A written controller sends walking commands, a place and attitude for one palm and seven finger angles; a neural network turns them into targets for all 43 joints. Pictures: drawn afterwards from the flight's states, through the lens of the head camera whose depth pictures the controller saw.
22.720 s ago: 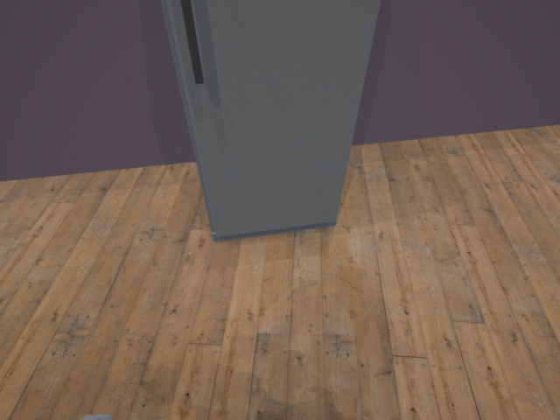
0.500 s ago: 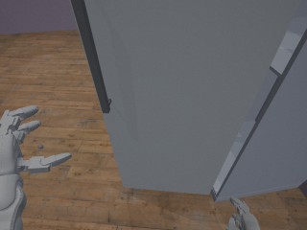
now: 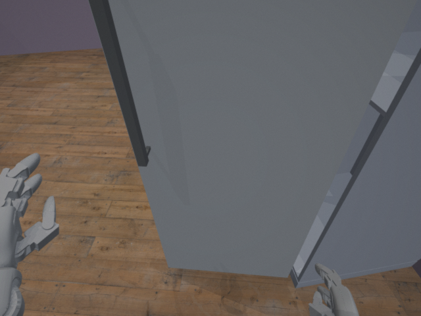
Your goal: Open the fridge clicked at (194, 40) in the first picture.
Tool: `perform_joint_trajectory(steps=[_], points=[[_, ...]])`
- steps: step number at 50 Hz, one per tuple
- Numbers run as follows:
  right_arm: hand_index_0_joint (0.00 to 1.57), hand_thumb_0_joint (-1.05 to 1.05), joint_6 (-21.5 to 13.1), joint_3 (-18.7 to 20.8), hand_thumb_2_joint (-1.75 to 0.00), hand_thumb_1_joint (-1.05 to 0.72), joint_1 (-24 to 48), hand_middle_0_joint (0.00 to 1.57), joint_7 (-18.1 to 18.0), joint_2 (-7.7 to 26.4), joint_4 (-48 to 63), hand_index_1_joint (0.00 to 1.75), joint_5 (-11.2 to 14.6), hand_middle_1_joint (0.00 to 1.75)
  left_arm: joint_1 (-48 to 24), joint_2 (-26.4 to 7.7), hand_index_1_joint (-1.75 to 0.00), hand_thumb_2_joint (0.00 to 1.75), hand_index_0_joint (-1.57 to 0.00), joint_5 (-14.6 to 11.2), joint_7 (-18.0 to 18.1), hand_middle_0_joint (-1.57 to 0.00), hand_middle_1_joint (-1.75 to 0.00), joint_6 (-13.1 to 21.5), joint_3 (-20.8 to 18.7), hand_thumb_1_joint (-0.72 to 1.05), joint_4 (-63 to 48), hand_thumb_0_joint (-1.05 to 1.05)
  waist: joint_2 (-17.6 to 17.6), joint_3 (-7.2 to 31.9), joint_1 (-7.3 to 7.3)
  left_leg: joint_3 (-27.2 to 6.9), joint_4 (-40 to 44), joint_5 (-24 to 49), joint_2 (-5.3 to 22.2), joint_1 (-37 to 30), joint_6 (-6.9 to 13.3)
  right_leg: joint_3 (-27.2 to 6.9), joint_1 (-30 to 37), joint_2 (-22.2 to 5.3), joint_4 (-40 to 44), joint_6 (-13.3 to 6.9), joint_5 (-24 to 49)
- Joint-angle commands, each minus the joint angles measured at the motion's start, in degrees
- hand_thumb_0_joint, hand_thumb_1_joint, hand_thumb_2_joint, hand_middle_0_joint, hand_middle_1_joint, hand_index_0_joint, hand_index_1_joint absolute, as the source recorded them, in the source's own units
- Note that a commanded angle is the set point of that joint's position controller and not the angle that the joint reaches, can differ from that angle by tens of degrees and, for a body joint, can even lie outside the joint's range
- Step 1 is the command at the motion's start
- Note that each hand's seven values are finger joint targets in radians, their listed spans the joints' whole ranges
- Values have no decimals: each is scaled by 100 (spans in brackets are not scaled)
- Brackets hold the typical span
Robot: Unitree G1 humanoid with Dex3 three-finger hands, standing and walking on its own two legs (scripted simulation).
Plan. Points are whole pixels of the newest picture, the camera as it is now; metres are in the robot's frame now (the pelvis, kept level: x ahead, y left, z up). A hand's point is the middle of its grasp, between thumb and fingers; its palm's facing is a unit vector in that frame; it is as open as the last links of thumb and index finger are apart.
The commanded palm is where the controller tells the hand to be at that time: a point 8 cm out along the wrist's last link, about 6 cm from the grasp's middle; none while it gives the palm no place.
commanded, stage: draw the hand back to the body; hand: left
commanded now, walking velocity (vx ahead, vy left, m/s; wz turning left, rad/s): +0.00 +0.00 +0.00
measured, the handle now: (126, 83) +0.46 +0.24 +0.24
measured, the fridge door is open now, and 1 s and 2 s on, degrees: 75 75 75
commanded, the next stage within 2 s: step back with the hand held close in 0.28 s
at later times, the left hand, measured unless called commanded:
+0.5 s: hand (49, 221) +0.18 +0.27 +0.16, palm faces +0.47 -0.80 -0.38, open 7.4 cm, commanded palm +0.13 +0.30 +0.17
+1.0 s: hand (1, 265) +0.12 +0.30 +0.15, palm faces +0.45 -0.77 -0.46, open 7.4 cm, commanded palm +0.05 +0.33 +0.17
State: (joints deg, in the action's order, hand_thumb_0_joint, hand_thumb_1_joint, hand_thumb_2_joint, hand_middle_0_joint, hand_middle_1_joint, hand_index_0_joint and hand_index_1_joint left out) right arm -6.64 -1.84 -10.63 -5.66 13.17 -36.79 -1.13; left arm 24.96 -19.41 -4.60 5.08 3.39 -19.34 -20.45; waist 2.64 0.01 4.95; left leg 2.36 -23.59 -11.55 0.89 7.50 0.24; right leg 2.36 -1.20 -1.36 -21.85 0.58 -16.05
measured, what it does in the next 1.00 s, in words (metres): shifts its weight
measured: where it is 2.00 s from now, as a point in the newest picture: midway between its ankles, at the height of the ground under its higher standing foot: outside the picture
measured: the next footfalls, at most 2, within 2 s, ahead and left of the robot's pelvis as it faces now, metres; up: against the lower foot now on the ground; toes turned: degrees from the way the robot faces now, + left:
right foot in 1.44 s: -0.13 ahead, -0.09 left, +0.00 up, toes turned +3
left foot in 1.88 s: -0.08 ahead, +0.14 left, +0.00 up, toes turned -1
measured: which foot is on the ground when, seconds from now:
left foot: down 0.00-1.00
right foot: down 0.00-1.00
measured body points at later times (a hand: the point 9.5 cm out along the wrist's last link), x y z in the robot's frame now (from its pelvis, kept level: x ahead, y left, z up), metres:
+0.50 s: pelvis -0.01 +0.00 +0.00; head -0.03 -0.02 +0.45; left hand +0.15 +0.31 +0.18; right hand +0.18 -0.22 -0.08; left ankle +0.02 +0.12 -0.74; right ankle -0.04 -0.12 -0.74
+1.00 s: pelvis -0.07 +0.02 -0.01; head -0.06 +0.03 +0.44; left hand +0.09 +0.34 +0.18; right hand +0.11 -0.20 -0.08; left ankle +0.02 +0.12 -0.74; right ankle -0.04 -0.12 -0.74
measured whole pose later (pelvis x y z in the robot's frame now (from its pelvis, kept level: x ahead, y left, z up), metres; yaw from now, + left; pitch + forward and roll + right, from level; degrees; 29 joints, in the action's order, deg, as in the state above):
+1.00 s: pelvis -0.07 +0.02 -0.01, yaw +2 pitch +0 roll -2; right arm -3.1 -1.3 -12.6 -5.4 12.4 -31.2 0.1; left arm 29.1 -23.5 -2.2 7.0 11.4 -24.2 -26.8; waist 1.2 -1.4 0.8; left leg 0.4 -29.8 -7.5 0.1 22.7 2.7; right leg 2.1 -15.5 -0.7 -28.1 1.9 -12.4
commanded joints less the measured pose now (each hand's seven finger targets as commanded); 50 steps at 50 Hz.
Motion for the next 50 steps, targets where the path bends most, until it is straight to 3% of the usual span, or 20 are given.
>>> perform_joint_trajectory(steps=[1,6,8,11,13,19,20,21,22,23,25,27,31,35,38,44,48,50], points=[[20,0,-290,220,-90,-90,753,20,-56,558,883,30,27,30,-827,-1065,-30,90,-20,15,127,-20,-30,312,-638,90,-1178,0,6,270,-81,-108,306,983,-39,-574,152,0,-651,130,378,-70,1276],[20,0,-311,214,-90,-90,761,20,-43,553,889,30,7,30,-763,-1077,-30,90,-20,33,144,-20,-30,309,-638,90,-1242,0,111,458,-37,-122,277,1179,-50,-645,152,-7,-524,118,321,-84,1478],[20,0,-281,218,-90,-90,785,20,-40,545,900,30,3,30,-733,-1104,-30,90,-20,17,139,-20,-30,281,-670,90,-1184,0,-96,368,-33,-109,276,1123,-54,-585,166,0,-566,121,340,-63,1464],[20,0,-263,210,-90,-90,807,20,-48,541,894,30,14,30,-778,-1066,-30,90,-20,-3,111,-20,-30,275,-640,90,-1112,0,-71,233,-43,-108,307,1024,-46,-552,162,-6,-598,118,414,-57,1342],[20,0,-267,218,-90,-90,820,20,-49,530,881,30,13,30,-811,-1127,-30,90,-20,7,126,-20,-30,302,-691,90,-1173,0,138,281,-36,-90,312,924,-54,-613,153,-22,-627,109,438,-60,1222],[20,0,-314,239,-90,-90,848,20,-50,552,857,30,1,30,-692,-1151,-30,90,-20,14,116,-20,-30,334,-738,90,-1130,0,63,244,-9,-99,344,926,-56,-614,155,-20,-612,136,526,-62,1202],[20,0,-318,208,-90,-90,849,20,-44,533,866,30,15,30,-958,-1017,-30,90,-20,10,105,-20,-30,351,-539,90,-1190,0,81,194,-66,-108,376,810,-61,-590,154,-21,-643,112,516,-50,1085],[20,0,-160,218,-90,-90,926,20,5,653,1095,30,64,30,-1629,-1788,-30,90,-20,83,187,-20,-30,589,-1184,90,-1700,0,-69,-215,-261,-187,14,586,61,-109,238,-304,-1234,-169,864,2,1223],[20,0,-55,203,-90,-90,896,20,-4,546,936,30,32,30,-969,-1373,-30,90,-20,85,161,-20,-30,608,-886,90,-1171,0,-451,-166,-309,-211,-166,607,33,-38,235,-272,-1309,-305,864,-8,1338],[20,0,22,229,-90,-90,827,20,11,554,1003,30,23,30,-552,-1233,-30,90,-20,109,147,-20,-30,616,-780,90,-1091,0,-600,-22,-296,-202,-277,739,33,-14,231,-254,-1320,-364,782,-2,1530],[20,0,138,283,-90,-90,756,20,14,580,1103,30,27,30,-172,-1270,-30,90,-20,119,151,-20,-30,687,-873,90,-1336,0,-241,523,-313,-185,-297,1429,65,-147,229,-150,-1058,-369,406,15,2232],[20,0,253,330,-90,-90,682,20,22,622,1216,30,56,30,55,-1270,-30,90,-20,98,168,-20,-30,713,-892,90,-1553,0,118,827,-326,-200,-256,1908,130,-192,220,-114,-967,-302,205,28,2214],[20,0,382,365,-90,-90,648,20,-8,641,1374,30,107,30,310,-1398,-30,90,-20,43,206,-20,-30,745,-1043,90,-1752,0,-19,993,-340,-302,-183,2222,244,-175,217,-82,-1008,-161,14,56,2098],[20,0,381,387,-90,-90,599,20,-50,676,1437,30,131,30,287,-1481,-30,90,-20,27,258,-20,-30,822,-1125,90,-1756,0,54,854,-357,-420,67,1533,306,146,214,-91,-1076,-69,-28,58,1393],[20,0,329,395,-90,-90,568,20,-57,708,1459,30,144,30,251,-1452,-30,90,-20,48,301,-20,-30,897,-1101,90,-1698,0,105,624,-374,-563,365,347,362,648,263,-147,-1075,1,-12,49,722],[20,0,113,419,-90,-90,574,20,-52,812,1498,30,142,30,184,-1424,-30,90,-20,200,336,-20,-30,1079,-1201,90,-1789,0,584,485,-344,-1067,1030,-1862,592,2227,473,-195,-156,205,-618,51,241],[20,0,-31,447,-90,-90,462,20,-16,784,1463,30,144,30,238,-1355,-30,90,-20,259,330,-20,-30,1193,-1219,90,-1866,0,542,485,-349,-1108,919,-2381,604,2613,475,-273,-160,245,-724,2,-75],[20,0,-102,447,-90,-90,418,20,-10,724,1419,30,120,30,265,-1393,-30,90,-20,256,335,-20,-30,1243,-1250,90,-1947,0,343,527,-360,-979,640,-2194,479,2419,407,-402,-437,150,-460,-67,-328]])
